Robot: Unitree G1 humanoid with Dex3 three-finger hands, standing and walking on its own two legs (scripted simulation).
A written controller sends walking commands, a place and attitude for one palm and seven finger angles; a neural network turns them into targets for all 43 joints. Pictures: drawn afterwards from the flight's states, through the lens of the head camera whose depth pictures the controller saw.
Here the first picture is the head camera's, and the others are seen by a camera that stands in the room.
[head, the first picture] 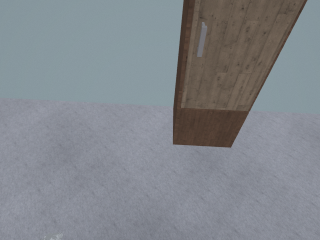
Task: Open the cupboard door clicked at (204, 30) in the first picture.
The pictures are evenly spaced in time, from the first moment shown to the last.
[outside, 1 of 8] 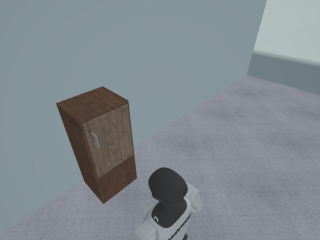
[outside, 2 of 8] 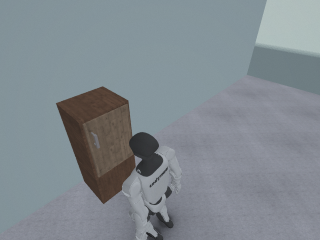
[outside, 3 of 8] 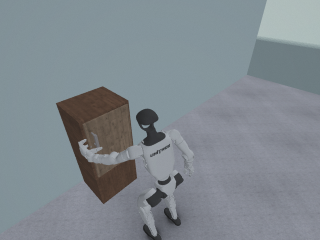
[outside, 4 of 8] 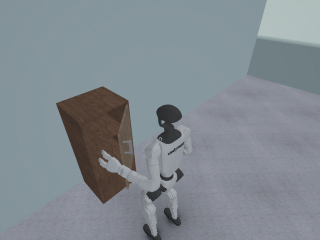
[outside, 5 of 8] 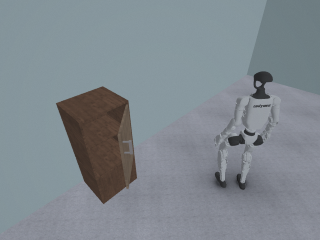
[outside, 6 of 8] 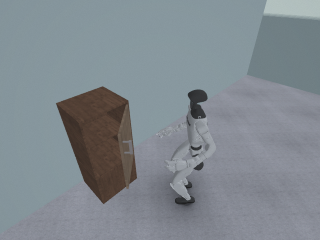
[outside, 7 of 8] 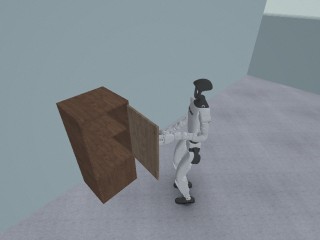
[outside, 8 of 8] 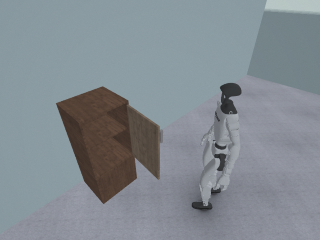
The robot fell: no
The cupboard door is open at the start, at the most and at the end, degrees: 0 86 85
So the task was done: yes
